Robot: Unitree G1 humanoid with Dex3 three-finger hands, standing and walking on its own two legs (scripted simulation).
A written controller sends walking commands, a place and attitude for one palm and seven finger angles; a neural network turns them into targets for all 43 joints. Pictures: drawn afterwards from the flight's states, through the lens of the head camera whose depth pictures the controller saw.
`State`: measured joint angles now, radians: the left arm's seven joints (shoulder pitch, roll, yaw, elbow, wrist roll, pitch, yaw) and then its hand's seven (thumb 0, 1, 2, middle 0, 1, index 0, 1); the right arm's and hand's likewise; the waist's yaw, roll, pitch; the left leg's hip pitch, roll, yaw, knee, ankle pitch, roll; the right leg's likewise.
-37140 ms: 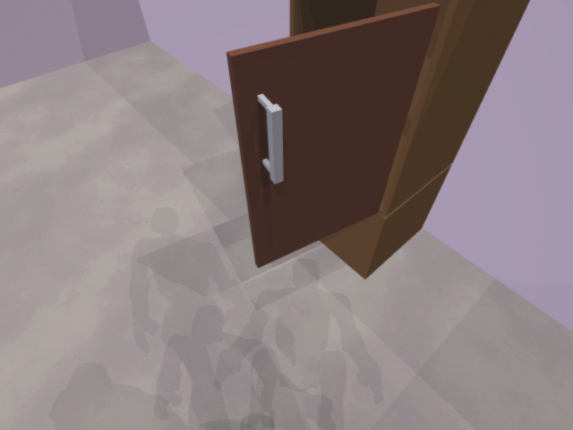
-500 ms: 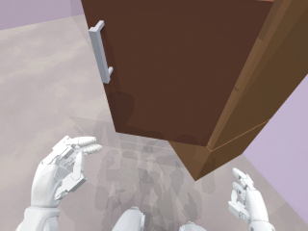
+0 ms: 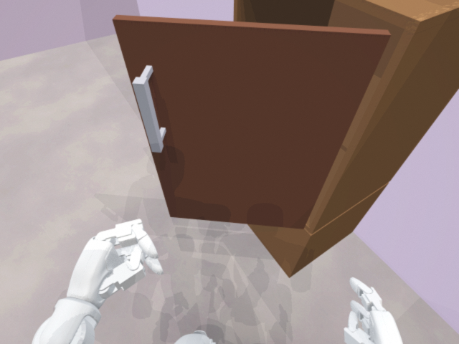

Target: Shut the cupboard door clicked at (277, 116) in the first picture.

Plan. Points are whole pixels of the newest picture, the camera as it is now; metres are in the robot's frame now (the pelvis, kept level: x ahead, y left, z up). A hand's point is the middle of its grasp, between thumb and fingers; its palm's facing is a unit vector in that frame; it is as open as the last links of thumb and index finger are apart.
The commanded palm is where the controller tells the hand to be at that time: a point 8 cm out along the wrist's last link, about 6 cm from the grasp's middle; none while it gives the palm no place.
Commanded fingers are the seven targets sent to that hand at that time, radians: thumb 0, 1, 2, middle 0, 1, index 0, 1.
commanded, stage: raise the hand and make a fist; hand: left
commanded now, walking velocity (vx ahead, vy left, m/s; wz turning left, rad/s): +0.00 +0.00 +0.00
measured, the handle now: (152, 111) +0.49 +0.18 +0.14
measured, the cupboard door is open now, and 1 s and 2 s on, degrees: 51 51 51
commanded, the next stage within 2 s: bring the fist close to the handle in 0.82 s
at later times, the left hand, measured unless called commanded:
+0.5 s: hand (96, 222) +0.24 +0.19 +0.17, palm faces +0.04 -1.00 -0.07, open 3.1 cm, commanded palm +0.20 +0.22 +0.15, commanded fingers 0.00 0.90 0.90 -1.30 -1.50 -1.30 -1.50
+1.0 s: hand (130, 243) +0.23 +0.15 +0.13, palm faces -0.07 -1.00 -0.04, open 3.1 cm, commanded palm +0.22 +0.21 +0.15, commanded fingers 0.00 0.90 0.90 -1.30 -1.50 -1.30 -1.50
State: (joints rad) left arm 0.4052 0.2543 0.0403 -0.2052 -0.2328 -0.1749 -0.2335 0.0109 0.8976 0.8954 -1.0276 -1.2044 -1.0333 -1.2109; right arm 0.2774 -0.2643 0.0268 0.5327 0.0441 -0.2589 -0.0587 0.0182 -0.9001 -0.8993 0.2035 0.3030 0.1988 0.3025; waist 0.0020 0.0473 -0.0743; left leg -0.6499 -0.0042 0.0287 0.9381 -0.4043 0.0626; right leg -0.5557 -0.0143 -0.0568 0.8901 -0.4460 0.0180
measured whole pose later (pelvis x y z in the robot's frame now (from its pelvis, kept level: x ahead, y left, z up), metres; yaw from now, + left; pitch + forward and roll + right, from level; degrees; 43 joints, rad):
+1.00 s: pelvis +0.00 -0.03 +0.03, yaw +1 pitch +0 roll -1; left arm 0.28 0.28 0.16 -0.12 -0.31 -0.02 -0.31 0.01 0.90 0.90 -1.30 -1.50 -1.30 -1.50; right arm 0.26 -0.27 0.06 0.59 0.06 -0.29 -0.07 0.02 -0.90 -0.90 0.20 0.30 0.20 0.30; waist 0.03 0.08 -0.03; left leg -0.39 0.00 0.01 0.69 -0.30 0.02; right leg -0.31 0.00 -0.07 0.67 -0.36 -0.02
